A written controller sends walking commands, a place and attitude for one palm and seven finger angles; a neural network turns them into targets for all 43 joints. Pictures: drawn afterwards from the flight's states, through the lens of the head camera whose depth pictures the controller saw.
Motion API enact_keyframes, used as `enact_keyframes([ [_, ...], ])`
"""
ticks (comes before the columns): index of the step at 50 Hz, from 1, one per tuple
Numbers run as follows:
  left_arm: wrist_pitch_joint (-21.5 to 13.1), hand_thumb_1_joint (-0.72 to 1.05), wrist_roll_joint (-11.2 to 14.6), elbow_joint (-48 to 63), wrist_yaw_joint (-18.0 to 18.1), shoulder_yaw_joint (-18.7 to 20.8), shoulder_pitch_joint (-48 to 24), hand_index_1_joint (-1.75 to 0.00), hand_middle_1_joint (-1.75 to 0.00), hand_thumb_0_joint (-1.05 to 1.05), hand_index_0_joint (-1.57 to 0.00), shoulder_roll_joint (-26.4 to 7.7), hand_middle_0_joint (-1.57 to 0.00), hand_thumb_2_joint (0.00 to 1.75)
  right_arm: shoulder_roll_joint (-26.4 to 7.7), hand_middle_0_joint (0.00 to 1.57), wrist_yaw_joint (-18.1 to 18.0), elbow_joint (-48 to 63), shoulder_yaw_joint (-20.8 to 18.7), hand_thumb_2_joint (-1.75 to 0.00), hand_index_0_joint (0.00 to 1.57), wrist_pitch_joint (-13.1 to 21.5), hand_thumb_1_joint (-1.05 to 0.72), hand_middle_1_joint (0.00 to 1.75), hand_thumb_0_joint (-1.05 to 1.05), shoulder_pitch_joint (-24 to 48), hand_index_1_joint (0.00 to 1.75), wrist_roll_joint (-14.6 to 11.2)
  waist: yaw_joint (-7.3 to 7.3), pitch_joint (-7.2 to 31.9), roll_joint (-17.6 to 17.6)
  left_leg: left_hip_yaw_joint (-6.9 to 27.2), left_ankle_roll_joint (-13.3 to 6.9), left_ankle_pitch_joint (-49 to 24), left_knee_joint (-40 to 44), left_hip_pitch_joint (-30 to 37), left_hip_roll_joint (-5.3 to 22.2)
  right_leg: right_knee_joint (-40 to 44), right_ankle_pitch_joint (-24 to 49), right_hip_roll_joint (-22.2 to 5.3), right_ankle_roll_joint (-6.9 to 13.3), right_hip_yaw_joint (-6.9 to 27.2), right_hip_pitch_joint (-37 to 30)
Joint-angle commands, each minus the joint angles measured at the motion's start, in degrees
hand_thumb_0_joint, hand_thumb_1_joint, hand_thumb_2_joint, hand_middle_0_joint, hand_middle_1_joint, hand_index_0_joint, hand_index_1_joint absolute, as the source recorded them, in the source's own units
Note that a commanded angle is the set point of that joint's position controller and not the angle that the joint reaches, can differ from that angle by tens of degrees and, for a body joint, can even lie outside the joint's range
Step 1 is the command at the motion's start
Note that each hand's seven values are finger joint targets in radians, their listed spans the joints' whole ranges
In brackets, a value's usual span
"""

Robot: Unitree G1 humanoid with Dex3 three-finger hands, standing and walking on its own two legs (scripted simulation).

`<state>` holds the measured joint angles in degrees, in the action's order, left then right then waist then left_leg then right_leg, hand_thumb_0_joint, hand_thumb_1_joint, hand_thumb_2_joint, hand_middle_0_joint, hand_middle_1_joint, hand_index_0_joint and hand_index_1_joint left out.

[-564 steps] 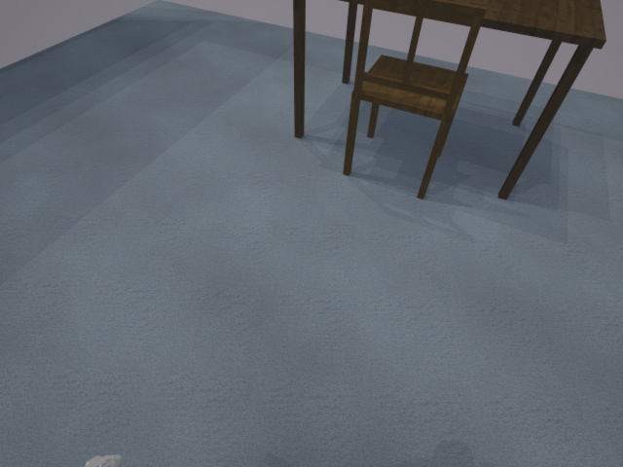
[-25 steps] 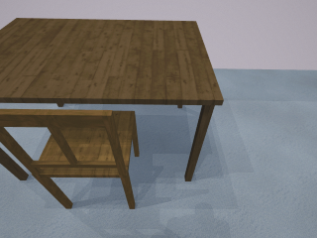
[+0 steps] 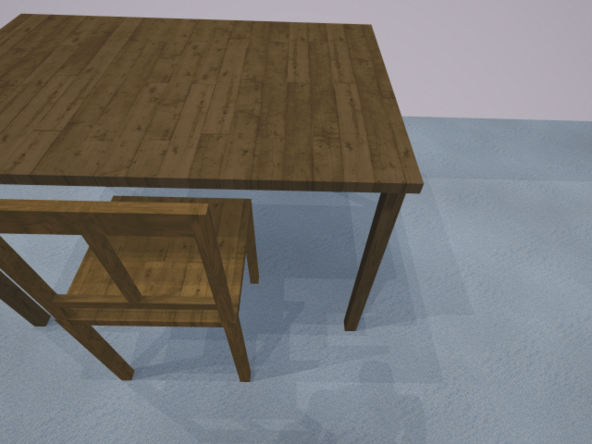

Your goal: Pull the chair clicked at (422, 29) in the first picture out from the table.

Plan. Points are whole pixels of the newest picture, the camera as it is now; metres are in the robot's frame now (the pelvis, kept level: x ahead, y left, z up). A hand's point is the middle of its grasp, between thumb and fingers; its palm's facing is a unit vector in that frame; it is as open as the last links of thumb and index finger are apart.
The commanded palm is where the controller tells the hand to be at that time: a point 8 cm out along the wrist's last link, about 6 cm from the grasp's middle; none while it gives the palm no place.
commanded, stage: raise the hand toward the chair's back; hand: left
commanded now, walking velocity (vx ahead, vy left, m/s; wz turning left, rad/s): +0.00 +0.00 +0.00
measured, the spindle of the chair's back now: (115, 269) +0.42 +0.37 -0.12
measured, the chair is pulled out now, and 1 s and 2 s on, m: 0.00 0.00 0.00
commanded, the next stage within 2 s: none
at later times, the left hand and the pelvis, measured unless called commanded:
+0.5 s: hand out of the picture +0.12 +0.17 -0.07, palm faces +0.16 -0.99 -0.05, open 10.0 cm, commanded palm +0.12 +0.22 -0.06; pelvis -0.05 -0.04 -0.11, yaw +3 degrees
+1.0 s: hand (171, 411) +0.17 +0.18 -0.06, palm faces +0.05 -1.00 -0.04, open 14.4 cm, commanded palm +0.15 +0.24 -0.05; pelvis -0.04 -0.02 -0.09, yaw +2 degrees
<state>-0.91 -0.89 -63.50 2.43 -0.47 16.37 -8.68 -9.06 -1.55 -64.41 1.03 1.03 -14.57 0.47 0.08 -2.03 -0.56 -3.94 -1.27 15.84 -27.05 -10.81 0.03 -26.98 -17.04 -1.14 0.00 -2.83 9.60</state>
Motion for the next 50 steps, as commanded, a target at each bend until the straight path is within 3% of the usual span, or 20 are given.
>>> enact_keyframes([
  [1,-11.3,0.85,8.4,87.7,5.6,11.5,-24.8,-0.29,-0.29,0.0,-0.2,-22.4,-0.2,0.88,-10.0,0.2,-4.5,22.1,-1.2,-0.9,0.2,13.8,-0.9,0.3,0.0,4.1,0.3,-3.1,-2.03,23.1,13.0,3.1,0.6,-27.0,1.7,16.6,3.7,-4.2,13.7,0.5,1.7,1.8,3.3],
  [2,-3.7,0.83,7.7,70.8,5.2,-0.4,4.8,-0.29,-0.29,0.0,-0.19,-2.7,-0.19,0.87,-8.4,0.2,-3.7,23.6,-2.0,-0.9,0.2,16.5,-0.9,0.3,0.0,2.3,0.3,-2.3,-1.33,17.2,11.9,4.9,1.2,-30.2,3.2,11.4,4.7,-6.8,3.7,1.1,1.7,-2.2,8.6],
  [3,-1.3,0.81,10.1,65.6,4.8,-3.3,6.0,-0.29,-0.29,0.0,-0.19,3.6,-0.19,0.86,-9.3,0.2,-3.5,22.1,-2.5,-0.9,0.2,17.1,-0.9,0.3,0.0,1.4,0.3,-3.4,-2.62,9.8,7.1,6.0,1.4,-25.8,1.3,5.0,3.4,-6.6,3.0,0.5,0.9,-2.6,11.3],
  [4,-3.8,0.78,9.8,68.7,4.0,-1.7,0.2,-0.28,-0.28,0.0,-0.19,1.1,-0.19,0.85,-11.5,0.2,-3.1,25.4,-3.6,-0.9,0.2,17.6,-0.9,0.3,0.0,2.3,0.3,-2.8,-3.7,3.8,4.0,7.1,1.1,-19.0,-1.6,0.0,2.7,-5.3,3.6,0.5,0.6,-3.2,14.6],
  [5,-7.0,0.76,9.1,65.5,2.9,2.0,2.0,-0.28,-0.28,0.0,-0.19,-1.4,-0.19,0.84,-12.6,0.2,-2.7,26.2,-4.7,-0.9,0.2,17.7,-0.9,0.3,0.0,2.1,0.3,-1.5,-4.08,3.8,-0.8,6.5,1.1,-12.9,-5.2,-4.6,1.6,-5.4,4.0,0.9,0.8,-4.0,17.8],
  [8,-18.9,0.69,11.6,52.5,-5.6,4.3,19.7,-0.27,-0.27,0.0,-0.18,3.1,-0.18,0.81,-11.7,0.2,-0.4,31.2,-5.9,-0.9,0.2,17.2,-0.9,0.3,0.0,5.5,0.3,-0.6,1.42,5.0,-15.2,4.7,2.0,-5.7,-14.9,-20.1,0.4,-14.5,2.1,1.5,1.1,-4.6,24.8],
  [10,-28.8,0.64,14.3,53.5,-13.2,7.8,22.9,-0.26,-0.26,0.0,-0.17,0.7,-0.17,0.79,-11.9,0.2,1.3,34.4,-7.0,-0.9,0.2,16.8,-0.9,0.3,0.0,7.8,0.3,-0.4,3.47,9.9,-13.1,3.3,2.6,-3.7,-21.0,-27.1,-0.6,-20.8,3.5,1.1,1.5,-2.6,26.2],
  [11,-32.6,0.62,14.7,51.8,-17.1,11.3,23.1,-0.26,-0.26,0.0,-0.17,-2.9,-0.17,0.78,-12.2,0.2,2.3,35.9,-7.4,-0.9,0.2,16.3,-0.9,0.3,0.0,8.1,0.3,-0.5,4.17,10.4,-6.4,3.0,3.1,-4.3,-23.6,-28.4,-1.0,-23.8,5.6,0.6,2.3,-1.1,26.4],
  [12,-34.8,0.6,15.0,52.2,-19.5,13.0,22.4,-0.25,-0.25,0.0,-0.17,-4.6,-0.17,0.77,-12.2,0.2,2.7,38.0,-7.6,-0.9,0.2,15.9,-0.9,0.3,0.0,9.3,0.3,-0.7,4.52,12.7,-4.8,2.3,2.7,-4.0,-26.1,-30.8,-1.5,-26.0,6.0,0.3,2.4,-0.2,26.9],
  [16,-32.4,0.5,17.3,64.3,-20.1,16.5,10.4,-0.24,-0.24,0.0,-0.16,-9.7,-0.16,0.73,-12.0,0.2,1.6,44.8,-7.1,-0.9,0.2,13.2,-0.9,0.3,0.0,10.4,0.3,-1.3,4.48,17.9,0.4,1.4,1.3,3.8,-31.0,-38.1,-2.2,-28.3,-5.3,0.3,1.8,4.4,30.4],
  [18,-33.0,0.46,17.3,72.9,-17.7,17.0,5.2,-0.23,-0.23,0.0,-0.16,-10.7,-0.16,0.71,-10.9,0.2,0.6,45.9,-6.9,-0.9,0.2,13.0,-0.9,0.3,0.0,8.5,0.3,-1.5,2.78,22.3,3.2,1.5,0.4,4.5,-34.2,-37.8,-1.4,-26.6,-8.4,-0.2,1.1,8.1,30.5],
  [20,-35.8,0.41,16.3,82.4,-15.6,15.0,0.1,-0.22,-0.22,0.0,-0.15,-10.6,-0.15,0.69,-10.4,0.2,-0.2,45.3,-6.5,-0.9,0.2,13.4,-0.9,0.3,0.0,6.2,0.3,-1.1,0.39,24.6,7.0,2.9,-0.3,3.1,-35.8,-35.6,-0.4,-27.3,-7.0,0.4,1.3,7.4,32.9],
  [21,-36.9,0.39,16.2,85.7,-15.6,12.9,-4.2,-0.22,-0.22,0.0,-0.15,-10.6,-0.15,0.68,-10.8,0.2,-0.6,44.5,-6.0,-0.9,0.2,13.6,-0.9,0.3,0.0,5.3,0.3,-0.8,-1.71,24.6,5.7,3.9,-0.6,2.9,-36.9,-35.4,0.2,-28.6,-6.2,1.2,1.3,6.7,35.4],
  [23,-37.4,0.34,15.9,83.0,-16.8,10.7,-2.6,-0.21,-0.21,0.0,-0.14,-9.6,-0.14,0.66,-10.8,0.2,-1.4,42.5,-5.6,-0.9,0.2,14.3,-0.9,0.3,0.0,4.8,0.3,-0.8,-3.12,22.7,6.9,4.4,-0.7,3.3,-38.4,-36.7,0.5,-28.1,-6.1,1.1,1.3,6.8,37.2],
  [25,-35.8,0.29,16.4,78.4,-19.4,9.9,-2.9,-0.2,-0.2,0.0,-0.14,-10.0,-0.14,0.64,-11.4,0.2,-2.0,41.1,-5.0,-0.9,0.2,15.0,-0.9,0.3,0.0,4.8,0.3,-1.3,-4.24,20.8,3.3,4.8,-0.8,5.3,-39.3,-39.9,0.8,-26.8,-9.1,1.0,0.8,7.4,37.6],
  [28,-29.3,0.22,18.3,71.4,-23.1,13.3,-1.2,-0.19,-0.19,0.0,-0.13,-12.9,-0.13,0.61,-11.7,0.2,-2.9,40.3,-4.5,-0.9,0.2,15.2,-0.9,0.3,0.0,5.2,0.3,-2.3,-2.25,21.9,1.7,5.0,-0.8,6.4,-38.7,-42.6,0.6,-24.7,-12.4,0.5,0.4,8.9,33.7],
  [32,-21.8,0.13,20.2,69.4,-22.4,18.5,2.6,-0.18,-0.18,0.0,-0.12,-13.6,-0.12,0.57,-10.3,0.2,-3.0,41.1,-4.4,-0.9,0.2,14.5,-0.9,0.3,0.0,6.6,0.3,-2.7,1.03,25.6,-0.7,5.2,-0.6,3.0,-36.3,-41.8,0.1,-23.5,-7.6,-0.8,-0.6,9.5,25.9],
  [37,-24.4,0.01,19.4,70.9,-18.2,20.0,5.1,-0.16,-0.16,0.0,-0.11,-12.3,-0.11,0.52,-8.9,0.2,-2.3,39.4,-4.9,-0.9,0.2,14.6,-0.9,0.3,0.0,6.5,0.3,-2.0,1.91,26.4,-1.4,5.5,-0.1,-1.4,-33.9,-39.9,0.4,-26.0,2.9,-1.0,-0.9,7.1,24.1],
  [42,-28.9,-0.1,18.0,68.3,-18.6,15.4,3.4,-0.14,-0.14,0.0,-0.1,-9.9,-0.1,0.47,-10.1,0.2,-1.9,38.4,-5.4,-0.9,0.2,15.3,-0.9,0.3,0.0,5.6,0.3,-1.8,-0.33,21.3,-1.5,5.2,-0.4,1.1,-33.1,-38.8,0.3,-26.2,-3.3,0.0,-0.1,4.8,31.0],
  [50,-30.7,-0.29,18.2,73.4,-17.6,15.6,2.7,-0.11,-0.11,0.0,-0.08,-11.1,-0.08,0.39,-11.2,0.2,-2.3,39.6,-5.4,-0.9,0.2,15.3,-0.9,0.3,0.0,4.7,0.3,-1.8,0.34,24.2,3.9,5.6,-0.5,-0.3,-30.5,-32.7,0.2,-28.4,-2.5,1.1,1.2,0.5,33.5],
])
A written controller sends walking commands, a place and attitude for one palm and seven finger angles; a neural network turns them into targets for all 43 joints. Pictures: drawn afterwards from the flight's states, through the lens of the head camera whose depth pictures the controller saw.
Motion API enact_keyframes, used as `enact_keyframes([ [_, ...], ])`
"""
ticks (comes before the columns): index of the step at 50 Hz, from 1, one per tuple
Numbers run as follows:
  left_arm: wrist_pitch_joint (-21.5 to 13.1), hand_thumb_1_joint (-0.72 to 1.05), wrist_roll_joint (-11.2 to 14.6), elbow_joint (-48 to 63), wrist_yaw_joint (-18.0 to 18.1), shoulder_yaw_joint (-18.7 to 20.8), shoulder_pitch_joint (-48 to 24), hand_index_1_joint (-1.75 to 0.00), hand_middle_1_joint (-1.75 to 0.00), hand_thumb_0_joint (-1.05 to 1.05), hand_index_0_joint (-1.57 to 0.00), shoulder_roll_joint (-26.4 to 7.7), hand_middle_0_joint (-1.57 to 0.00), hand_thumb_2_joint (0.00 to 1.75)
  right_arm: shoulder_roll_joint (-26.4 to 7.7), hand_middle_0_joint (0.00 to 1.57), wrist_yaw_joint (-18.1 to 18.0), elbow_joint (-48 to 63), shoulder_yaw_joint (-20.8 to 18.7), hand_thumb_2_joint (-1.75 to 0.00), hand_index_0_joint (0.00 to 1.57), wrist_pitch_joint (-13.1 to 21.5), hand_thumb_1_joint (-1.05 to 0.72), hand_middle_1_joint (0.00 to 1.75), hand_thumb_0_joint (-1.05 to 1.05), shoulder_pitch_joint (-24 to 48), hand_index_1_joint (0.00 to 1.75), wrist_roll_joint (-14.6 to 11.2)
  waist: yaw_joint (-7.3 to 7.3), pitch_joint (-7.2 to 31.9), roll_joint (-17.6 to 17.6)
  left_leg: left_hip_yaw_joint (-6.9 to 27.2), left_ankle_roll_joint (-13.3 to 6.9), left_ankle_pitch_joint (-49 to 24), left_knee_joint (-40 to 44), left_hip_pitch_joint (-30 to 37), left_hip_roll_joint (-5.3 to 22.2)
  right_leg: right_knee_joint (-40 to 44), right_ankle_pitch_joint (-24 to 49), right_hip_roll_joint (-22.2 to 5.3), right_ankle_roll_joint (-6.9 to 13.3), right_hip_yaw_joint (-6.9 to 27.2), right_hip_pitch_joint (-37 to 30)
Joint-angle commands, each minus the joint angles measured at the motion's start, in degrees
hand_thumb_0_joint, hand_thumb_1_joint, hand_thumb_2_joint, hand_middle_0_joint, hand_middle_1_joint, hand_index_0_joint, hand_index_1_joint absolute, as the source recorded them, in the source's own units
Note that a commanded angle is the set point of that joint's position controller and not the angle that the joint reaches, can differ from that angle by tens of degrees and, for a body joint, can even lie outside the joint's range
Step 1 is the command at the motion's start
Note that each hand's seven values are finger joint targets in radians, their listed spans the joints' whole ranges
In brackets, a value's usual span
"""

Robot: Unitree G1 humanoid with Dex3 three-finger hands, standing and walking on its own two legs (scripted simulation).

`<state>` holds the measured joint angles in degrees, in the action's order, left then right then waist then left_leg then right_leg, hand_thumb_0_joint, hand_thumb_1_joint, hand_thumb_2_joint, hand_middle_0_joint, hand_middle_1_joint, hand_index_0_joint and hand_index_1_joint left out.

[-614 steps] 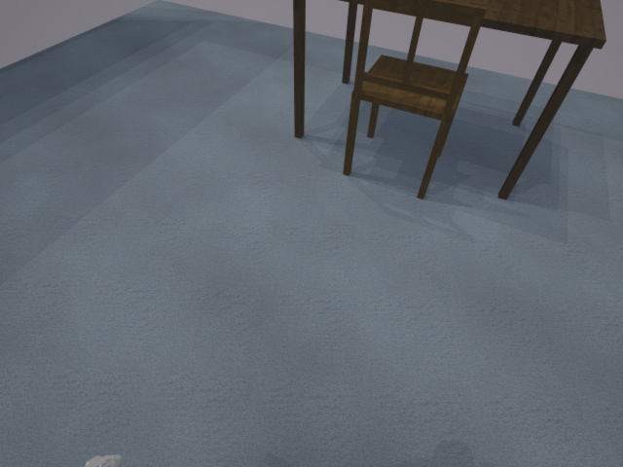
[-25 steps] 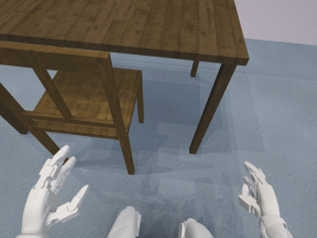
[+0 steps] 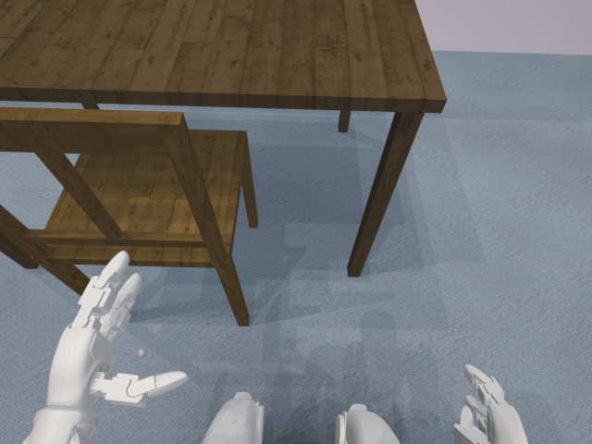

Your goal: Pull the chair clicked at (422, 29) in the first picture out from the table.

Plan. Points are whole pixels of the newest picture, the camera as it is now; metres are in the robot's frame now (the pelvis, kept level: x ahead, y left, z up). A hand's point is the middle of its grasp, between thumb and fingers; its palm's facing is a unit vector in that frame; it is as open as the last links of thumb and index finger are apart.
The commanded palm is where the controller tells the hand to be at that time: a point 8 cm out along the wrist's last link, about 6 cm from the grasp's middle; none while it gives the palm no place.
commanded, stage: raise the hand toward the chair's back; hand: left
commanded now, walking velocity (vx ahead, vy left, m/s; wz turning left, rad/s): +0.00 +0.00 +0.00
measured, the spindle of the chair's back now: (85, 198) +0.48 +0.38 -0.02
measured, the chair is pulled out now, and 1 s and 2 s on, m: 0.00 0.00 0.00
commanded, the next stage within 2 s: aim the fingers beside a spindle in 1.08 s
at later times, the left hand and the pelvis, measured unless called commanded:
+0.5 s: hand (115, 330) +0.24 +0.22 +0.05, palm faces +0.02 -1.00 -0.05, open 16.9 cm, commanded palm +0.22 +0.28 +0.06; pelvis +0.01 +0.02 +0.01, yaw +1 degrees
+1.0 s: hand (126, 319) +0.25 +0.21 +0.05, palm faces +0.02 -1.00 -0.05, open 16.9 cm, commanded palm +0.23 +0.27 +0.06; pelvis +0.01 +0.01 +0.01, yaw +0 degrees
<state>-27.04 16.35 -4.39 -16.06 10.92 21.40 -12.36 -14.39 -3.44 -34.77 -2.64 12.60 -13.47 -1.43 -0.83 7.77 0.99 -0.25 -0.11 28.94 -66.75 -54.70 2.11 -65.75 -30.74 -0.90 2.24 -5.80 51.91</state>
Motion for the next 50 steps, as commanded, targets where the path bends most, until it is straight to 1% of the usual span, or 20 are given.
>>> enact_keyframes([
  [1,-4.2,-0.31,0.7,14.0,1.2,4.5,-2.1,-0.11,-0.11,0.0,-0.08,-8.0,-0.08,0.38,-6.0,0.2,-0.4,9.8,-1.8,-0.9,0.2,3.5,-0.9,0.3,0.0,3.6,0.3,0.1,1.15,14.3,2.4,2.2,-1.6,-14.0,9.3,11.5,-1.7,10.2,11.7,1.2,-0.9,3.1,-8.6],
  [4,-3.2,-0.38,0.0,14.7,1.6,3.0,-1.7,-0.1,-0.1,0.0,-0.07,-6.9,-0.07,0.35,-6.2,0.2,-0.1,10.7,-1.5,-0.9,0.2,2.9,-0.9,0.3,0.0,3.5,0.3,0.1,0.96,13.7,3.4,2.6,-1.3,-14.4,10.3,13.0,-1.6,9.9,12.2,1.3,-0.8,2.1,-7.8],
  [9,-0.9,-0.5,-0.7,15.2,1.5,2.4,-3.0,-0.08,-0.08,0.0,-0.06,-7.2,-0.06,0.3,-6.5,0.2,0.0,12.0,-1.0,-0.9,0.2,1.7,-0.9,0.3,0.0,3.1,0.3,0.1,0.43,13.3,3.7,3.4,-1.0,-13.7,11.1,14.5,-1.4,10.2,11.4,1.7,-0.8,1.3,-6.9],
  [11,0.1,-0.5,-0.6,14.0,1.4,3.2,-3.9,-0.08,-0.08,0.0,-0.06,-7.9,-0.06,0.3,-6.5,0.2,-0.2,12.1,-0.8,-0.9,0.2,1.1,-0.9,0.3,0.0,2.9,0.3,0.2,0.33,12.4,2.8,3.6,-1.1,-13.6,11.2,13.9,-1.4,10.5,11.5,2.0,-0.7,1.2,-7.3],
  [13,0.3,-0.5,-0.3,14.7,1.2,3.7,-4.8,-0.08,-0.08,0.0,-0.06,-8.1,-0.06,0.3,-6.5,0.2,-0.1,12.6,-0.6,-0.9,0.2,1.0,-0.9,0.3,0.0,2.8,0.3,0.2,0.5,13.3,2.8,3.5,-0.9,-14.1,11.1,14.6,-1.5,10.6,12.2,1.8,-0.8,1.2,-7.8],
  [18,0.7,-0.5,-0.1,15.3,0.6,4.0,-5.7,-0.08,-0.08,0.0,-0.06,-8.6,-0.06,0.3,-6.5,0.2,-0.1,12.5,-0.2,-0.9,0.2,0.8,-0.9,0.3,0.0,2.7,0.3,0.2,0.65,14.6,4.2,3.7,-0.7,-16.6,11.1,16.0,-1.4,10.5,14.0,1.7,-0.6,1.0,-8.4],
  [20,1.0,-0.5,0.2,14.8,0.3,4.0,-6.3,-0.08,-0.08,0.0,-0.06,-8.6,-0.06,0.3,-6.6,0.2,-0.1,12.4,-0.2,-0.9,0.2,0.8,-0.9,0.3,0.0,2.6,0.3,0.2,0.25,14.1,2.9,3.8,-0.7,-16.2,11.0,15.6,-1.4,10.8,13.8,1.8,-0.7,1.0,-8.3],
  [23,1.2,-0.5,0.2,14.8,0.1,4.9,-7.0,-0.08,-0.08,0.0,-0.06,-9.4,-0.06,0.3,-6.8,0.2,-0.1,12.0,-0.2,-0.9,0.2,0.8,-0.9,0.3,0.0,2.4,0.3,0.1,0.63,15.3,4.0,4.0,-0.4,-18.4,11.3,16.8,-1.3,10.4,15.0,1.7,-0.6,0.8,-8.8],
  [25,1.5,-0.5,0.5,14.2,0.0,4.8,-7.2,-0.08,-0.08,0.0,-0.06,-9.2,-0.06,0.3,-6.9,0.2,-0.2,11.9,-0.3,-0.9,0.2,0.7,-0.9,0.3,0.0,2.3,0.3,0.0,0.4,14.5,4.0,3.9,-0.4,-18.3,11.6,16.9,-1.3,10.9,14.9,1.7,-0.7,0.8,-8.6],
  [27,1.6,-0.5,0.8,13.4,0.0,5.8,-7.5,-0.08,-0.08,0.0,-0.06,-9.9,-0.06,0.3,-7.0,0.2,-0.3,11.7,-0.3,-0.9,0.2,0.6,-0.9,0.3,0.0,2.1,0.3,0.0,0.47,15.0,2.8,3.8,-0.6,-18.1,11.8,16.5,-1.3,11.2,15.1,1.8,-0.8,0.9,-9.5],
  [29,1.6,-0.5,0.9,13.2,-0.1,6.1,-8.6,-0.08,-0.08,0.0,-0.06,-10.4,-0.06,0.3,-7.1,0.2,-0.3,11.7,-0.3,-0.9,0.2,0.6,-0.9,0.3,0.0,2.2,0.3,-0.1,0.71,14.4,3.3,3.8,-0.5,-17.1,12.4,16.3,-1.3,11.5,14.0,1.7,-0.7,0.9,-9.6],
  [31,1.6,-0.5,1.0,12.4,0.1,6.0,-7.2,-0.08,-0.08,0.0,-0.06,-10.0,-0.06,0.3,-7.1,0.2,-0.3,11.7,-0.3,-0.9,0.2,0.7,-0.9,0.3,0.0,2.3,0.3,-0.2,0.91,14.3,2.9,3.8,-0.6,-16.9,12.6,16.2,-1.4,11.8,13.8,1.8,-0.6,1.0,-10.2],
  [34,1.5,-0.5,1.0,12.1,0.2,5.4,-7.1,-0.08,-0.08,0.0,-0.06,-9.5,-0.06,0.3,-7.1,0.2,-0.1,11.9,-0.4,-0.9,0.2,0.6,-0.9,0.3,0.0,2.2,0.3,-0.3,0.63,13.7,3.0,3.4,-0.6,-15.9,12.9,16.0,-1.4,12.1,13.3,1.7,-0.8,1.1,-9.9],
  [37,1.0,-0.5,0.9,11.3,0.5,6.0,-7.0,-0.08,-0.08,0.0,-0.06,-9.8,-0.06,0.3,-7.2,0.2,-0.1,11.7,-0.6,-0.9,0.2,0.5,-0.9,0.3,0.0,2.0,0.3,-0.2,0.56,13.7,1.5,3.1,-0.8,-16.0,12.5,15.1,-1.6,12.2,14.0,1.6,-0.9,1.5,-10.7],
  [39,0.4,-0.5,0.8,12.1,0.8,6.0,-7.5,-0.08,-0.08,0.0,-0.06,-10.1,-0.06,0.3,-7.1,0.2,-0.1,11.8,-0.6,-0.9,0.2,0.4,-0.9,0.3,0.0,2.0,0.3,-0.2,0.58,13.9,2.9,2.8,-0.9,-16.2,12.3,15.3,-1.6,12.3,14.3,1.5,-0.8,1.8,-10.6],
  [41,0.0,-0.5,0.6,12.1,1.1,6.2,-7.9,-0.08,-0.08,0.0,-0.06,-10.7,-0.06,0.3,-7.2,0.2,0.0,11.7,-0.6,-0.9,0.2,0.4,-0.9,0.3,0.0,2.0,0.3,-0.1,0.51,13.7,2.8,2.9,-0.9,-15.9,12.2,14.8,-1.6,12.2,14.0,1.6,-0.8,1.8,-10.8],
  [44,-0.6,-0.5,0.6,12.5,1.0,5.6,-7.8,-0.08,-0.08,0.0,-0.06,-10.0,-0.06,0.3,-7.0,0.2,0.0,11.7,-0.6,-0.9,0.2,0.4,-0.9,0.3,0.0,1.9,0.3,-0.1,0.42,14.5,3.7,2.4,-0.9,-16.8,11.8,15.6,-1.6,12.2,15.3,1.5,-0.9,2.1,-10.9],
  [47,-0.4,-0.5,0.6,11.5,0.9,5.7,-7.6,-0.08,-0.08,0.0,-0.06,-9.8,-0.06,0.3,-6.9,0.2,0.0,11.4,-0.6,-0.9,0.2,0.2,-0.9,0.3,0.0,1.9,0.3,-0.2,0.17,14.5,2.1,2.4,-1.1,-17.3,11.5,15.0,-1.6,12.1,16.5,1.5,-1.0,2.3,-11.6],
  [48,-0.5,-0.5,0.6,12.0,0.9,5.8,-8.0,-0.08,-0.08,0.0,-0.06,-10.0,-0.06,0.3,-7.0,0.2,0.0,11.4,-0.7,-0.9,0.2,0.2,-0.9,0.3,0.0,1.8,0.3,-0.2,0.32,14.9,3.1,2.4,-1.0,-17.5,11.5,15.5,-1.6,11.9,16.6,1.5,-1.0,2.2,-11.2],
  [50,-0.4,-0.5,0.6,11.5,0.7,5.5,-7.9,-0.08,-0.08,0.0,-0.06,-9.8,-0.06,0.3,-6.9,0.2,0.0,11.5,-0.6,-0.9,0.2,0.1,-0.9,0.3,0.0,2.0,0.3,-0.2,0.29,14.1,3.2,2.4,-0.9,-17.1,11.6,15.3,-1.6,12.1,16.2,1.5,-1.0,2.1,-11.1],
])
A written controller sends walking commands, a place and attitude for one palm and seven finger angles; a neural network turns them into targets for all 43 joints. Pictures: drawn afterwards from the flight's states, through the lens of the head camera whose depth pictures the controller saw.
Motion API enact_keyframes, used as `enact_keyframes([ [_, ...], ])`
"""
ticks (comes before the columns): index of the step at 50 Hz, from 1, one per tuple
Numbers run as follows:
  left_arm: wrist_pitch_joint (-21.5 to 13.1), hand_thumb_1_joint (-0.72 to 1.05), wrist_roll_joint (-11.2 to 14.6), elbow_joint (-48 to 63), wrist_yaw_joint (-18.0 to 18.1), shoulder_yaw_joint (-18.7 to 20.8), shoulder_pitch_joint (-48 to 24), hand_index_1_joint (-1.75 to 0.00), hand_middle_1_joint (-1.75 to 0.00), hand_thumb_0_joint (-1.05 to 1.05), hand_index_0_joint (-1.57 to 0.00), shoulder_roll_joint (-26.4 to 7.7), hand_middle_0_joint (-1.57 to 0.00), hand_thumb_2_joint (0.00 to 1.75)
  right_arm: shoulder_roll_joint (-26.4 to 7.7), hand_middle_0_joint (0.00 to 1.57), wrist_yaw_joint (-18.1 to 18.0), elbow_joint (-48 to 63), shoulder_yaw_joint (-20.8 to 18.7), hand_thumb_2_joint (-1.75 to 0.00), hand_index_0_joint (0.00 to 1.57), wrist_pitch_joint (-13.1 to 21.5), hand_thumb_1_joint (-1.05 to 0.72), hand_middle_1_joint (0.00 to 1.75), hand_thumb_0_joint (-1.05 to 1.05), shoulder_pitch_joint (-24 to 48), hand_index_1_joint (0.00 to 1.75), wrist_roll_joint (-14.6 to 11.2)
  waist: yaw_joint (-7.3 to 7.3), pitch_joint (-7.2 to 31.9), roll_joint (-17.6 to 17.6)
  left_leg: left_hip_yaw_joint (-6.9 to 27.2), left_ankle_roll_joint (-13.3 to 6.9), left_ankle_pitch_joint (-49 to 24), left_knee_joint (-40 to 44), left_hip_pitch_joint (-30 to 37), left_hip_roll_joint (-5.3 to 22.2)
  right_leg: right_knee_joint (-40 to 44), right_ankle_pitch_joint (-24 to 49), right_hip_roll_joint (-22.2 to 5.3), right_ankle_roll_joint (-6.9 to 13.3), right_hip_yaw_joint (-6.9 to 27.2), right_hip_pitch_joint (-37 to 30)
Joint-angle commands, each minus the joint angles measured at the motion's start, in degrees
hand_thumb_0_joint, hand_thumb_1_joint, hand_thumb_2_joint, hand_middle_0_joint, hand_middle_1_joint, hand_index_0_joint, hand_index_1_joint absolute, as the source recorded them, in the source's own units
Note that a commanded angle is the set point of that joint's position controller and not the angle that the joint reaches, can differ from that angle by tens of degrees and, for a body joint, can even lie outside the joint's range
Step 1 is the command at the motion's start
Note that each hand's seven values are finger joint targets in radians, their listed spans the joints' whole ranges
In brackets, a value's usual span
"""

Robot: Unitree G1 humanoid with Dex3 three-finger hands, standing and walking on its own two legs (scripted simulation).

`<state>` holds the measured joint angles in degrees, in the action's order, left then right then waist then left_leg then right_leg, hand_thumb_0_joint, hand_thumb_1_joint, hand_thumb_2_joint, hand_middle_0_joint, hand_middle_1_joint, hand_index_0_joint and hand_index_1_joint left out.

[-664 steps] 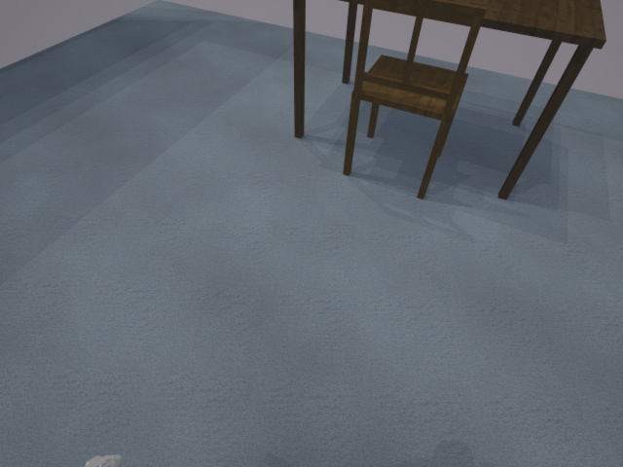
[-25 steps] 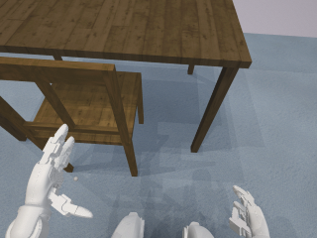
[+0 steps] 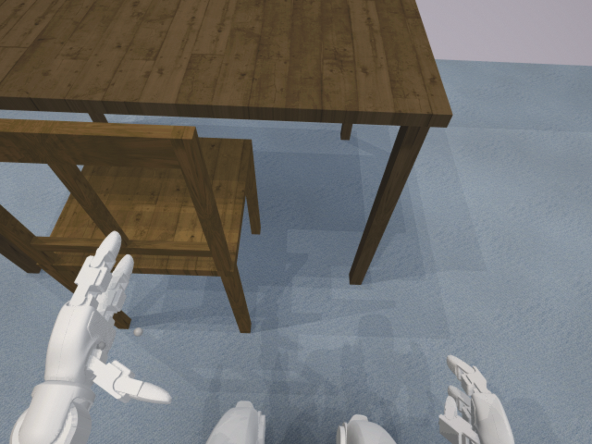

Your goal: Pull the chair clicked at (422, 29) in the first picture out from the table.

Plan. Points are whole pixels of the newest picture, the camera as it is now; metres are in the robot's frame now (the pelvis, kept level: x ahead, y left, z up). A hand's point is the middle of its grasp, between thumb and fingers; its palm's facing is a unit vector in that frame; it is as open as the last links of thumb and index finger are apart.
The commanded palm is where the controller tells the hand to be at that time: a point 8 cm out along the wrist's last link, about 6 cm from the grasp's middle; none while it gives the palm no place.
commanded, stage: raise the hand toward the chair's back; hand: left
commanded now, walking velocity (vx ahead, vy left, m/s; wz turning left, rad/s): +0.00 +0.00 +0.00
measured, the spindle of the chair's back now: (94, 207) +0.47 +0.37 -0.04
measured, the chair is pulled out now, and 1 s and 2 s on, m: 0.00 0.00 0.00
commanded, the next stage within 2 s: aim the fingers beside a spindle in 0.08 s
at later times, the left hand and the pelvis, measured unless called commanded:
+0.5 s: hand (155, 319) +0.26 +0.19 +0.03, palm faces +0.00 -1.00 -0.04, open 16.9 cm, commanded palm +0.24 +0.25 +0.03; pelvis -0.01 -0.01 -0.01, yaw +0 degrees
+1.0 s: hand (179, 305) +0.29 +0.17 +0.01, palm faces +0.00 -1.00 -0.04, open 16.9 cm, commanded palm +0.27 +0.23 +0.01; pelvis -0.01 -0.01 -0.02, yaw +0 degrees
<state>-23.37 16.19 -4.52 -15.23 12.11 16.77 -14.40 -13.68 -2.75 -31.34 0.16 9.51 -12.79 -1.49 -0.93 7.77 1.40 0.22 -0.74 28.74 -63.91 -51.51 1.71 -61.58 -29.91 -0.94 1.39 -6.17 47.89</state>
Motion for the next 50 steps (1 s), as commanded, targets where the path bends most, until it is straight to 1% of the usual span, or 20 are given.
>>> enact_keyframes([
  [1,-3.8,-0.5,0.9,11.4,-0.2,4.6,-3.3,-0.08,-0.08,0.0,-0.06,-8.1,-0.06,0.3,-7.6,0.2,-0.7,8.0,-3.4,-0.9,0.2,3.1,-0.9,0.3,0.0,1.3,0.3,-0.1,0.38,14.0,2.1,2.0,-0.5,-17.0,8.6,11.6,-1.3,8.0,15.7,1.6,-0.1,2.7,-7.6],
  [10,-3.8,-0.5,1.1,10.3,-0.8,4.0,-4.3,-0.08,-0.08,0.0,-0.06,-7.3,-0.06,0.3,-7.4,0.2,-0.9,8.2,-3.1,-0.9,0.2,3.1,-0.9,0.3,0.0,1.7,0.3,-0.2,0.14,13.7,0.7,1.5,-0.7,-15.0,7.7,9.9,-1.6,8.5,14.9,1.3,-0.5,3.6,-8.0],
  [12,-4.0,-0.5,1.0,8.4,-0.9,4.1,-6.3,-0.08,-0.08,0.0,-0.06,-7.4,-0.06,0.3,-7.5,0.2,-1.0,7.8,-3.1,-0.9,0.2,3.0,-0.9,0.3,0.0,1.6,0.3,-0.1,-0.49,12.8,-0.7,1.4,-0.9,-13.5,6.9,8.2,-1.6,8.6,13.5,1.3,-0.7,4.2,-7.2],
  [15,-4.6,-0.5,1.1,7.6,-1.2,5.6,-8.8,-0.08,-0.08,0.0,-0.06,-8.9,-0.06,0.3,-7.6,0.2,-1.1,7.5,-3.0,-0.9,0.2,3.1,-0.9,0.3,0.0,1.5,0.3,-0.1,-0.15,13.8,0.1,1.1,-0.9,-13.2,6.1,7.1,-1.7,8.4,13.0,1.0,-0.6,5.1,-7.9],
  [16,-4.7,-0.5,0.9,7.0,-1.3,5.6,-9.7,-0.08,-0.08,0.0,-0.06,-9.5,-0.06,0.3,-7.8,0.2,-1.2,7.3,-3.0,-0.9,0.2,3.1,-0.9,0.3,0.0,1.5,0.3,-0.1,-0.3,13.6,0.5,1.3,-1.0,-13.1,6.0,6.9,-1.6,8.2,12.5,1.2,-0.4,5.0,-7.1],
  [17,-4.8,-0.5,1.0,7.2,-1.6,4.5,-11.1,-0.08,-0.08,0.0,-0.06,-8.4,-0.06,0.3,-7.7,0.2,-1.1,7.4,-2.8,-0.9,0.2,3.2,-0.9,0.3,0.0,1.6,0.3,-0.1,-0.52,14.2,0.9,1.2,-1.0,-13.0,5.8,7.2,-1.7,8.2,12.6,1.0,-0.5,5.3,-7.1],
  [19,-4.9,-0.5,1.1,6.1,-1.7,5.4,-13.4,-0.08,-0.08,0.0,-0.06,-9.5,-0.06,0.3,-7.8,0.2,-1.3,6.9,-2.9,-0.9,0.2,3.3,-0.9,0.3,0.0,1.4,0.3,-0.2,-0.68,14.3,1.2,1.0,-1.0,-13.0,5.4,6.8,-1.6,8.2,12.8,1.0,-0.6,5.8,-7.1],
  [23,-4.6,-0.5,1.2,6.3,-1.9,4.9,-12.8,-0.08,-0.08,0.0,-0.06,-9.1,-0.06,0.3,-7.8,0.2,-0.9,6.8,-3.0,-0.9,0.2,3.4,-0.9,0.3,0.0,1.1,0.3,-0.2,0.03,17.6,2.7,1.2,-1.0,-15.7,5.6,8.5,-1.5,7.0,16.0,1.0,-0.4,5.2,-8.0],
  [26,-3.6,-0.5,1.2,3.6,-1.2,6.0,-10.3,-0.08,-0.08,0.0,-0.06,-9.2,-0.06,0.3,-7.8,0.2,-0.7,6.8,-3.3,-0.9,0.2,2.8,-0.9,0.3,0.0,1.2,0.3,-0.1,0.29,16.5,-0.1,1.2,-1.0,-15.5,5.6,6.7,-1.5,6.9,15.9,1.2,-0.6,5.0,-8.1],
  [28,-3.6,-0.5,0.8,3.1,-0.7,5.3,-12.4,-0.08,-0.08,0.0,-0.06,-8.6,-0.06,0.3,-7.8,0.2,-0.5,6.9,-3.2,-0.9,0.2,2.4,-0.9,0.3,0.0,1.2,0.3,-0.1,-0.01,15.3,0.5,1.1,-0.8,-14.4,5.5,6.1,-1.5,6.6,15.0,1.1,-0.6,4.9,-6.9],
  [30,-4.3,-0.5,0.5,4.1,-0.1,4.5,-13.1,-0.08,-0.08,0.0,-0.06,-7.8,-0.06,0.3,-7.8,0.2,-0.4,7.1,-3.3,-0.9,0.2,2.5,-0.9,0.3,0.0,1.1,0.3,0.0,0.13,16.3,1.6,1.0,-0.8,-14.7,5.4,6.8,-1.5,6.1,15.1,1.0,-0.5,4.8,-6.2],
  [33,-5.1,-0.5,-0.2,4.5,0.6,3.1,-15.4,-0.08,-0.08,0.0,-0.06,-7.2,-0.06,0.3,-8.0,0.2,-0.2,6.9,-3.3,-0.9,0.2,2.3,-0.9,0.3,0.0,0.8,0.3,0.1,-0.59,16.6,1.1,1.2,-0.8,-14.5,4.9,6.6,-1.4,5.5,14.9,1.1,-0.5,4.7,-5.2],
  [34,-5.3,-0.5,-0.4,4.0,0.9,3.4,-14.7,-0.08,-0.08,0.0,-0.06,-7.4,-0.06,0.3,-8.0,0.2,-0.2,7.0,-3.3,-0.9,0.2,2.2,-0.9,0.3,0.0,0.7,0.3,0.2,-0.18,16.9,1.4,1.2,-0.7,-14.1,4.9,6.5,-1.4,5.3,14.2,1.1,-0.4,4.6,-5.0],
  [35,-5.5,-0.5,-0.7,4.0,1.1,2.5,-16.4,-0.08,-0.08,0.0,-0.06,-6.9,-0.06,0.3,-8.1,0.2,-0.2,6.9,-3.3,-0.9,0.2,2.1,-0.9,0.3,0.0,0.7,0.3,0.2,-0.89,16.6,0.2,1.4,-0.9,-13.5,4.7,6.3,-1.3,5.2,13.5,1.2,-0.5,4.4,-3.9],
  [39,-6.0,-0.5,-1.3,3.8,2.1,3.2,-17.2,-0.08,-0.08,0.0,-0.06,-7.6,-0.06,0.3,-8.1,0.2,-0.2,6.7,-3.5,-0.9,0.2,1.7,-0.9,0.3,0.0,0.7,0.3,0.4,-0.06,18.7,1.1,1.3,-0.7,-14.8,4.2,6.6,-1.4,4.1,14.9,1.0,-0.3,4.5,-4.2],
  [40,-5.8,-0.5,-1.5,3.6,2.3,2.0,-16.8,-0.08,-0.08,0.0,-0.06,-6.5,-0.06,0.3,-8.0,0.2,-0.1,7.0,-3.3,-0.9,0.2,1.6,-0.9,0.3,0.0,0.9,0.3,0.3,-0.03,18.2,1.9,1.3,-0.7,-14.6,4.4,6.8,-1.4,4.1,14.5,1.0,-0.2,4.3,-3.6],
  [41,-5.7,-0.5,-1.6,3.2,2.5,2.0,-17.9,-0.08,-0.08,0.0,-0.06,-6.9,-0.06,0.3,-8.1,0.2,0.0,6.7,-3.3,-0.9,0.2,1.4,-0.9,0.3,0.0,0.7,0.3,0.4,-0.47,18.0,1.4,1.6,-0.8,-14.7,4.2,6.5,-1.3,3.9,14.4,1.1,-0.1,4.2,-2.9],
  [47,-5.8,-0.5,-2.1,2.1,3.6,2.0,-18.8,-0.08,-0.08,0.0,-0.06,-6.5,-0.06,0.3,-7.9,0.2,0.2,6.8,-3.4,-0.9,0.2,0.3,-0.9,0.3,0.0,0.9,0.3,0.5,-0.19,19.4,0.7,1.4,-0.7,-14.0,3.5,5.7,-1.3,3.2,14.1,1.2,-0.3,4.5,-2.7],
  [48,-5.8,-0.5,-2.3,1.6,3.7,1.3,-19.3,-0.08,-0.08,0.0,-0.06,-5.8,-0.06,0.3,-7.9,0.2,0.3,6.8,-3.3,-0.9,0.2,0.1,-0.9,0.3,0.0,0.9,0.3,0.5,-0.4,18.6,0.3,1.4,-0.7,-13.9,3.5,5.4,-1.4,3.1,14.2,1.2,-0.2,4.4,-2.4],
  [50,-5.9,-0.5,-2.7,2.3,4.1,-0.3,-20.3,-0.08,-0.08,0.0,-0.06,-4.6,-0.06,0.3,-7.8,0.2,0.4,6.9,-3.4,-0.9,0.2,-0.1,-0.9,0.3,0.0,0.9,0.3,0.6,-0.63,19.6,1.4,1.4,-0.7,-14.4,3.0,6.1,-1.3,2.6,14.6,1.1,-0.2,4.2,-1.6],
])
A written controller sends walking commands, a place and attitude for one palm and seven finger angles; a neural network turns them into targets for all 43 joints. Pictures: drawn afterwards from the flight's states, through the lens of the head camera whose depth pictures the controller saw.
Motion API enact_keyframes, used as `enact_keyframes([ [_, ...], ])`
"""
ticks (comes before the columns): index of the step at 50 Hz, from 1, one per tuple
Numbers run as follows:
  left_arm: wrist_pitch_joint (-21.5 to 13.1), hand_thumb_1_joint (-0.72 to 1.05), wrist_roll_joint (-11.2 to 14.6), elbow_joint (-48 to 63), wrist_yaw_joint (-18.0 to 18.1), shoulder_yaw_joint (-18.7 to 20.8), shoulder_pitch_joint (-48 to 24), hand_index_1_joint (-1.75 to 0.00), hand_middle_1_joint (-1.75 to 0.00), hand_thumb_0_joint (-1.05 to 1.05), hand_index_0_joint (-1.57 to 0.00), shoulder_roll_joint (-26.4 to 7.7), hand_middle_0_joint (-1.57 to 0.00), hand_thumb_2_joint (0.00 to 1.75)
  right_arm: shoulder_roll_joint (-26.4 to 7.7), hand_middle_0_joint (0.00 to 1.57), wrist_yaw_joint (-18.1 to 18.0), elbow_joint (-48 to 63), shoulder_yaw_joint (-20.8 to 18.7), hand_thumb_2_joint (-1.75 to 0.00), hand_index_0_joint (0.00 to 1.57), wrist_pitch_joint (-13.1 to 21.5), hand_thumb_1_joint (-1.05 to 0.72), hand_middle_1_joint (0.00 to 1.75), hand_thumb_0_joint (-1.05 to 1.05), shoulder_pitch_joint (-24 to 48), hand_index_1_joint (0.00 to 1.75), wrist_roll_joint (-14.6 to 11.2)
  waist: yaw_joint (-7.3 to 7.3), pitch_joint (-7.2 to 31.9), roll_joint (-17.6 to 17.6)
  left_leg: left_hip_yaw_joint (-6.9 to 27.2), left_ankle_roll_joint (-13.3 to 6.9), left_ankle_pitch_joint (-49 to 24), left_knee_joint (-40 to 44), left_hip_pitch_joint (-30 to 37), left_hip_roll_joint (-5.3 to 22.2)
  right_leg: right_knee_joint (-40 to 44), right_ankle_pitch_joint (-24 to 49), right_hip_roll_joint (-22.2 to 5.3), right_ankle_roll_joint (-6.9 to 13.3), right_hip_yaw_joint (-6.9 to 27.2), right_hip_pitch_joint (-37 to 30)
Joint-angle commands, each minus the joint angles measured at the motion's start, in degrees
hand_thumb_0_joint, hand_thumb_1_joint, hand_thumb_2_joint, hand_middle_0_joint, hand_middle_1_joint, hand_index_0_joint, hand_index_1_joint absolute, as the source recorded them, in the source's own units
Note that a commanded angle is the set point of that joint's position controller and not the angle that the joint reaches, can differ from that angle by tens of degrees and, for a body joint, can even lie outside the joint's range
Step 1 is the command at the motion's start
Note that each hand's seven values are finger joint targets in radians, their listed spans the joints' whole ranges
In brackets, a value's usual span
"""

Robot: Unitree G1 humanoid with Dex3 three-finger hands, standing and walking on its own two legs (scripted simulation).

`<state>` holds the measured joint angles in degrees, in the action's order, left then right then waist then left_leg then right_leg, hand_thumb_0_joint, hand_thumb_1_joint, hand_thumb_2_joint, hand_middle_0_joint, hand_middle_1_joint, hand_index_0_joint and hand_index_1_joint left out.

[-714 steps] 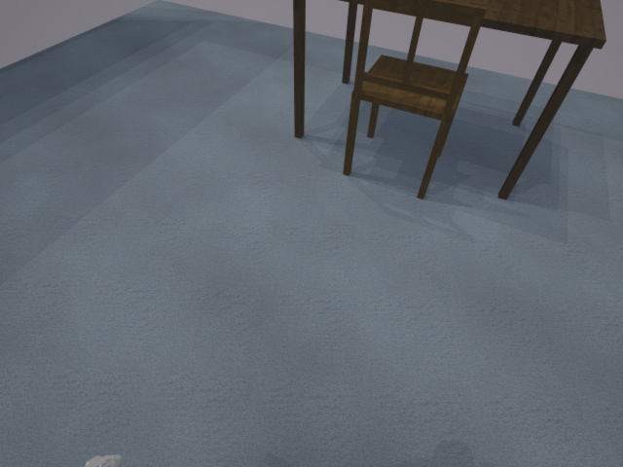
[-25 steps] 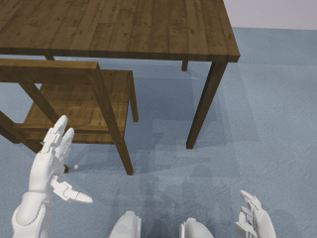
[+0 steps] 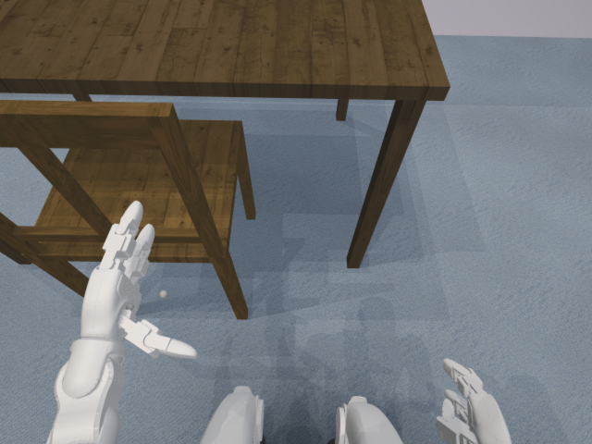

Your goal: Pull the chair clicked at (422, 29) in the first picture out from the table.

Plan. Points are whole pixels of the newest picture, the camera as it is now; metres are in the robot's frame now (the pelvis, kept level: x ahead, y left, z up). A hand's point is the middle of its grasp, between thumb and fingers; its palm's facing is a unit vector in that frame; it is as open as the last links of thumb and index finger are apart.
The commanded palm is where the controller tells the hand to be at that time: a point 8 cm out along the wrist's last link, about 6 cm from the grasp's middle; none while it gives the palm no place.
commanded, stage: aim the fingers beside a spindle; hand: left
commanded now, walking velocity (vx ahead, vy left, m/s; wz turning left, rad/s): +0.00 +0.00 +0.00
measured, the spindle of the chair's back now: (74, 194) +0.47 +0.38 -0.02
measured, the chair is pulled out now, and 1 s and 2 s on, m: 0.00 0.00 0.00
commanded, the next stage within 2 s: push the fingers through the gap in 1.18 s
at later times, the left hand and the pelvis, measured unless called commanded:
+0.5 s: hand (181, 279) +0.32 +0.17 +0.01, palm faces +0.00 -1.00 -0.03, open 16.9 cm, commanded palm +0.30 +0.22 +0.01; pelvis +0.00 +0.00 -0.01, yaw +0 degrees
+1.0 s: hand (177, 279) +0.32 +0.18 +0.01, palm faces +0.01 -1.00 -0.02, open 16.9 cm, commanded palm +0.31 +0.23 +0.01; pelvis +0.00 +0.00 -0.02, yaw +0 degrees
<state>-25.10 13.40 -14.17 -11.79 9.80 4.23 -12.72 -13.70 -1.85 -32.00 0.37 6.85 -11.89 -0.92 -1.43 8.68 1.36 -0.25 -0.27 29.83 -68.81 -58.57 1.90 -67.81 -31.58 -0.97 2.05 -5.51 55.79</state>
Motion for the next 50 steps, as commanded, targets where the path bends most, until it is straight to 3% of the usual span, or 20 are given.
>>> enact_keyframes([
  [1,-4.1,-0.5,0.0,11.0,0.9,2.7,-8.7,-0.08,-0.08,0.0,-0.06,-7.3,-0.06,0.3,-8.0,0.2,-0.6,7.3,-3.6,-0.9,0.2,2.3,-0.9,0.3,0.0,-0.4,0.3,0.0,-0.48,18.4,0.0,2.1,-1.2,-15.1,7.6,12.1,-1.4,8.8,15.8,1.3,-0.9,3.7,-9.6],
  [3,-4.2,-0.5,-0.4,9.5,1.1,2.6,-11.5,-0.08,-0.08,0.0,-0.06,-7.3,-0.06,0.3,-8.1,0.2,-0.6,7.0,-3.5,-0.9,0.2,1.9,-0.9,0.3,0.0,-0.2,0.3,0.0,-0.82,17.4,0.1,2.1,-1.1,-13.6,7.3,11.1,-1.5,8.7,14.6,1.3,-1.0,3.8,-8.5],
  [6,-4.6,-0.5,-0.8,10.3,1.4,2.1,-11.9,-0.08,-0.08,0.0,-0.06,-7.0,-0.06,0.3,-8.0,0.2,-0.5,7.3,-3.6,-0.9,0.2,1.6,-0.9,0.3,0.0,-0.2,0.3,0.2,-0.47,19.7,1.3,2.2,-1.1,-15.5,7.0,12.3,-1.4,7.8,15.9,1.3,-0.7,3.6,-8.5],
  [9,-4.5,-0.5,-0.8,8.9,1.6,3.0,-12.8,-0.08,-0.08,0.0,-0.06,-7.7,-0.06,0.3,-8.0,0.2,-0.4,7.1,-3.6,-0.9,0.2,1.0,-0.9,0.3,0.0,-0.3,0.3,0.1,-0.55,19.9,-0.1,1.8,-1.1,-14.8,6.5,11.1,-1.5,7.9,16.3,1.3,-0.9,4.0,-9.2],
  [11,-4.7,-0.5,-1.0,8.6,1.9,3.1,-14.7,-0.08,-0.08,0.0,-0.06,-8.1,-0.06,0.3,-7.9,0.2,-0.4,6.8,-3.5,-0.9,0.2,0.8,-0.9,0.3,0.0,-0.4,0.3,0.2,-0.44,19.8,1.4,2.0,-1.1,-15.0,6.3,10.9,-1.5,7.4,16.1,1.3,-0.6,4.1,-8.6],
  [12,-4.6,-0.5,-0.9,8.1,1.9,3.0,-13.5,-0.08,-0.08,0.0,-0.06,-7.3,-0.06,0.3,-7.8,0.2,-0.3,6.9,-3.6,-0.9,0.2,0.7,-0.9,0.3,0.0,-0.4,0.3,0.3,0.05,20.7,1.1,1.8,-1.1,-15.4,6.2,11.1,-1.6,7.3,16.8,1.3,-0.7,4.1,-9.3],
  [16,-4.7,-0.5,-0.6,6.3,1.8,3.6,-14.0,-0.08,-0.08,0.0,-0.06,-7.9,-0.06,0.3,-7.9,0.2,-0.3,6.7,-3.6,-0.9,0.2,0.3,-0.9,0.3,0.0,-0.6,0.3,0.1,-0.31,20.4,-0.8,1.8,-1.2,-15.2,5.6,9.5,-1.5,7.2,17.0,1.4,-0.8,4.4,-9.5],
  [18,-5.0,-0.5,-1.0,7.0,1.7,2.3,-14.6,-0.08,-0.08,0.0,-0.06,-7.0,-0.06,0.3,-7.9,0.2,-0.1,6.8,-3.6,-0.9,0.2,0.1,-0.9,0.3,0.0,-0.4,0.3,0.2,-0.15,21.1,1.5,1.7,-1.0,-15.9,5.6,10.4,-1.5,6.5,17.5,1.2,-0.7,4.2,-8.5],
  [20,-5.0,-0.5,-1.1,6.6,1.9,1.1,-15.8,-0.08,-0.08,0.0,-0.06,-5.7,-0.06,0.3,-7.9,0.2,0.0,6.5,-3.8,-0.9,0.2,0.0,-0.9,0.3,0.0,-0.7,0.3,0.2,-0.76,20.8,0.9,1.8,-1.1,-15.5,5.3,10.7,-1.4,6.6,16.9,1.3,-0.8,3.9,-7.2],
  [23,-5.3,-0.5,-1.4,4.8,2.4,2.8,-17.7,-0.08,-0.08,0.0,-0.06,-7.5,-0.06,0.3,-8.2,0.2,-0.1,6.1,-3.8,-0.9,0.2,-0.3,-0.9,0.3,0.0,-0.9,0.3,0.4,-0.84,21.3,-0.5,1.8,-1.1,-14.8,4.5,8.9,-1.4,6.0,16.6,1.3,-0.8,4.3,-7.2],
  [26,-5.8,-0.5,-1.5,5.6,2.8,1.9,-19.7,-0.08,-0.08,0.0,-0.06,-7.0,-0.06,0.3,-8.1,0.2,0.0,6.1,-3.8,-0.9,0.2,-0.3,-0.9,0.3,0.0,-0.9,0.3,0.5,-0.81,21.8,1.8,2.0,-1.1,-15.3,4.3,9.5,-1.5,5.3,16.3,1.4,-0.6,4.1,-5.9],
  [29,-5.9,-0.5,-1.8,3.6,3.2,2.8,-21.3,-0.08,-0.08,0.0,-0.06,-7.6,-0.06,0.3,-8.1,0.2,0.0,5.6,-3.7,-0.9,0.2,-0.8,-0.9,0.3,0.0,-0.9,0.3,0.6,-0.88,22.4,0.3,1.8,-1.1,-14.7,3.7,8.5,-1.5,5.1,16.4,1.3,-0.8,4.5,-6.3],
  [31,-6.0,-0.5,-1.6,5.1,3.4,5.0,-18.9,-0.08,-0.08,0.0,-0.06,-9.5,-0.06,0.3,-8.1,0.2,0.1,6.2,-4.0,-0.9,0.2,-0.9,-0.9,0.3,0.0,-0.9,0.3,0.5,0.39,25.1,1.5,1.7,-1.1,-16.3,3.9,9.3,-1.5,4.8,17.6,1.5,-0.6,4.7,-8.0],
  [32,-5.8,-0.5,-1.5,5.1,3.2,4.3,-17.1,-0.08,-0.08,0.0,-0.06,-8.5,-0.06,0.3,-7.9,0.2,0.3,6.4,-3.8,-0.9,0.2,-1.2,-0.9,0.3,0.0,-0.9,0.3,0.5,0.5,25.4,1.6,1.6,-1.0,-17.5,4.3,10.3,-1.5,4.9,19.1,1.4,-0.6,4.5,-8.6],
  [34,-5.4,-0.5,-1.1,5.7,2.9,4.8,-15.8,-0.08,-0.08,0.0,-0.06,-8.9,-0.06,0.3,-7.8,0.2,0.3,6.7,-3.8,-0.9,0.2,-1.5,-0.9,0.3,0.0,-0.8,0.3,0.3,0.66,24.6,1.5,1.3,-0.9,-17.3,4.8,9.8,-1.5,5.4,19.5,1.4,-0.7,4.7,-9.7],
  [37,-4.8,-0.5,-0.9,4.9,2.5,2.7,-15.0,-0.08,-0.08,0.0,-0.06,-6.7,-0.06,0.3,-7.8,0.2,0.3,6.7,-3.8,-0.9,0.2,-1.7,-0.9,0.3,0.0,-0.9,0.3,0.1,-0.65,22.8,-0.9,1.3,-1.2,-16.3,4.5,8.7,-1.4,5.9,19.1,1.5,-1.1,4.5,-9.3],
  [38,-4.7,-0.5,-0.6,4.0,2.5,4.1,-15.3,-0.08,-0.08,0.0,-0.06,-8.0,-0.06,0.3,-8.0,0.2,0.3,6.5,-3.8,-0.9,0.2,-1.8,-0.9,0.3,0.0,-1.0,0.3,0.0,-0.72,21.3,-1.3,1.4,-1.1,-14.5,4.6,7.5,-1.5,6.4,17.3,1.5,-1.1,4.6,-8.7],
  [46,-6.7,-0.5,-0.6,5.9,1.5,1.9,-20.9,-0.08,-0.08,0.0,-0.06,-7.1,-0.06,0.3,-8.3,0.2,-0.4,5.8,-3.8,-0.9,0.2,-1.0,-0.9,0.3,0.0,-0.8,0.3,0.2,-1.8,21.6,1.4,2.2,-1.3,-13.8,4.2,9.7,-1.3,5.9,14.8,1.6,-0.7,4.2,-5.1],
  [50,-5.9,-0.5,-1.1,4.4,1.6,1.8,-19.6,-0.08,-0.08,0.0,-0.06,-7.1,-0.06,0.3,-8.3,0.2,-0.3,5.8,-3.7,-0.9,0.2,-1.1,-0.9,0.3,0.0,-0.7,0.3,0.2,-1.06,21.6,2.2,2.2,-1.0,-14.4,4.7,10.1,-1.4,5.9,15.3,1.5,-0.6,4.0,-5.5],
])
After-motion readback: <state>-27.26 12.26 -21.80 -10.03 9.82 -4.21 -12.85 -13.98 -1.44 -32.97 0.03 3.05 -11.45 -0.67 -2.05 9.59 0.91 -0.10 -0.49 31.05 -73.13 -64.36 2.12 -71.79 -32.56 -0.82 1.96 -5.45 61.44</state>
